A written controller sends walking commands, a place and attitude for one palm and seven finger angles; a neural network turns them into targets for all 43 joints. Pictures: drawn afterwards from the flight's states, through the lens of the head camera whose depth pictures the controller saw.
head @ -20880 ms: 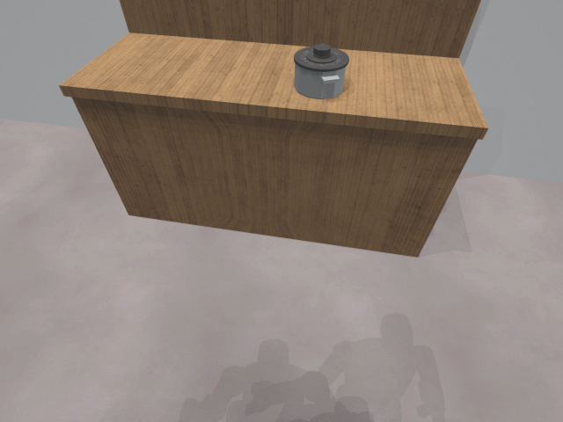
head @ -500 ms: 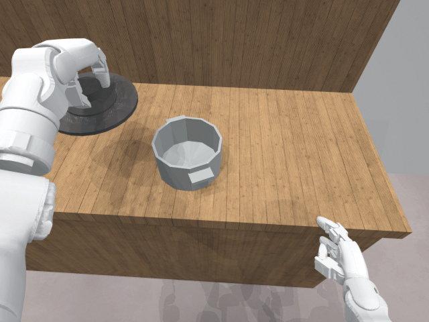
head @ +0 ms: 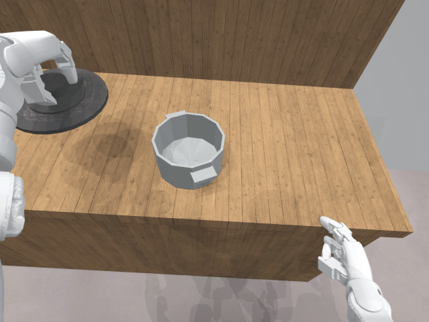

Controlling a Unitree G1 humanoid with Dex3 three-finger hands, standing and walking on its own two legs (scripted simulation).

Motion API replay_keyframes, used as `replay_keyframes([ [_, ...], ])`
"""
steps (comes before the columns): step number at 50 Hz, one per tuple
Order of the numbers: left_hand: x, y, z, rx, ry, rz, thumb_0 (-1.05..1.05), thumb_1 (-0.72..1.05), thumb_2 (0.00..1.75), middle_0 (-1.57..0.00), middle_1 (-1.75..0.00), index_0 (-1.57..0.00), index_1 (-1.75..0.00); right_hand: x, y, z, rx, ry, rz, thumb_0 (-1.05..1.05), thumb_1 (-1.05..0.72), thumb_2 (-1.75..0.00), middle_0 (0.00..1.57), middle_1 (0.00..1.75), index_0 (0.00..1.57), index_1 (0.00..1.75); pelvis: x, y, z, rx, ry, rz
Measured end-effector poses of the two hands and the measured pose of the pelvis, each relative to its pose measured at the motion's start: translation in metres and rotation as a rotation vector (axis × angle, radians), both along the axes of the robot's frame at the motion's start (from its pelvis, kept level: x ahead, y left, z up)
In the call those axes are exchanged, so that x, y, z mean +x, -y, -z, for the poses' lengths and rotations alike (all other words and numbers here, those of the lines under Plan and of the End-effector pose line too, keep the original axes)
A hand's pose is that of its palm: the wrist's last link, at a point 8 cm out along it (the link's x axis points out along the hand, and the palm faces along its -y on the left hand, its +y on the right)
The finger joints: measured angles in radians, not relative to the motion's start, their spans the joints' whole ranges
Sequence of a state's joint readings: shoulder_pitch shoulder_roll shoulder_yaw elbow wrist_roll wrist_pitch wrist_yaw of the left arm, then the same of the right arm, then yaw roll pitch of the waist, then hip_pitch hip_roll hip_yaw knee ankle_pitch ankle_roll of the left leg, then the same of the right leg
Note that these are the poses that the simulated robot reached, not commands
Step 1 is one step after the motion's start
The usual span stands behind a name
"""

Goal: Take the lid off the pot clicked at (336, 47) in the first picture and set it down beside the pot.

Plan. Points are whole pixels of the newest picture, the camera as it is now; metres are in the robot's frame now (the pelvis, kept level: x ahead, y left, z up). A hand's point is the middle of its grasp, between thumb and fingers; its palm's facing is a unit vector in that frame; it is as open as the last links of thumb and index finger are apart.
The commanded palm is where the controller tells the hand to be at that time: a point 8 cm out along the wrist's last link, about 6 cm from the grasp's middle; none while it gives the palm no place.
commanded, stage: move the lid sideways beside the pot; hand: left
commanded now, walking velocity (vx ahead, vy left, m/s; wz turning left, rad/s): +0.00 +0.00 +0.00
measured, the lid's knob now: (51, 85) +0.49 +0.30 +0.16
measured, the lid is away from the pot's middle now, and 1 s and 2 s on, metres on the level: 0.24 0.23 0.23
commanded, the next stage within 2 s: lower the lid onto the table in 0.06 s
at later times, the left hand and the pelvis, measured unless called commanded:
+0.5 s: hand (51, 93) +0.46 +0.29 +0.16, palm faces -0.37 -0.09 -0.93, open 8.4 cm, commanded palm +0.50 +0.28 +0.24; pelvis +0.00 +0.02 +0.00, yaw +0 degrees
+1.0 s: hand (60, 106) +0.46 +0.29 +0.13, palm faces -0.39 -0.08 -0.92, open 8.4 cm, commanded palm +0.50 +0.28 +0.21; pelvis +0.00 +0.01 +0.00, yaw +0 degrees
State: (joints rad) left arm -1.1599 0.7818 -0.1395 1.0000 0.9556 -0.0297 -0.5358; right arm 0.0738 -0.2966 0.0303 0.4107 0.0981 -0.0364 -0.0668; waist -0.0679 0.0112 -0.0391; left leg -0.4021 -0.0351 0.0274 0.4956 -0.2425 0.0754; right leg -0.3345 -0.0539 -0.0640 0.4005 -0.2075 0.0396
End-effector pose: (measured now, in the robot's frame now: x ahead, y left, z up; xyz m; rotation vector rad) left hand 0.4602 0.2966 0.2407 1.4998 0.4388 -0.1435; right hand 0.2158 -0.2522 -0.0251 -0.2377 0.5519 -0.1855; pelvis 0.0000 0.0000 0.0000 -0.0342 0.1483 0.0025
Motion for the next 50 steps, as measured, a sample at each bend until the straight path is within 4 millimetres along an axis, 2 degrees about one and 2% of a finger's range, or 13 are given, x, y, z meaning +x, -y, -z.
replay_keyframes([
  [5,0.0,-0.005,0.002,0.008,-0.004,0.011,0.0,0.16,0.83,-0.61,-0.9,-0.6,-0.89,0.001,-0.001,-0.001,-0.016,-0.009,0.001,0.01,-0.9,-0.9,0.2,0.3,0.29,0.36,0.0,-0.004,0.0,-0.004,-0.006,-0.006],
  [13,0.0,0.0,0.002,-0.018,0.013,0.053,0.01,0.16,0.83,-0.61,-0.9,-0.6,-0.89,0.0,-0.004,-0.002,-0.03,-0.013,0.005,0.01,-0.9,-0.9,0.2,0.3,0.27,0.35,-0.001,-0.01,0.001,-0.007,-0.005,-0.015],
  [29,0.005,0.003,0.025,-0.005,-0.015,0.057,0.0,0.16,0.83,-0.61,-0.89,-0.6,-0.89,-0.002,-0.012,0.0,-0.039,-0.006,0.005,0.01,-0.9,-0.9,0.2,0.3,0.21,0.31,-0.002,-0.016,0.002,-0.011,-0.015,-0.011],
  [36,0.006,-0.001,0.033,-0.02,-0.021,0.04,0.0,0.16,0.83,-0.61,-0.89,-0.6,-0.89,-0.002,-0.011,0.0,-0.045,-0.006,0.001,0.01,-0.9,-0.9,0.2,0.3,0.22,0.32,0.0,-0.015,0.004,-0.01,-0.024,-0.009],
  [50,0.006,0.007,0.05,-0.029,-0.032,0.071,0.01,0.16,0.83,-0.61,-0.89,-0.6,-0.89,-0.002,-0.008,0.0,-0.047,0.0,0.0,0.01,-0.9,-0.9,0.2,0.3,0.24,0.33,0.0,-0.013,0.005,-0.013,-0.031,-0.011],
])
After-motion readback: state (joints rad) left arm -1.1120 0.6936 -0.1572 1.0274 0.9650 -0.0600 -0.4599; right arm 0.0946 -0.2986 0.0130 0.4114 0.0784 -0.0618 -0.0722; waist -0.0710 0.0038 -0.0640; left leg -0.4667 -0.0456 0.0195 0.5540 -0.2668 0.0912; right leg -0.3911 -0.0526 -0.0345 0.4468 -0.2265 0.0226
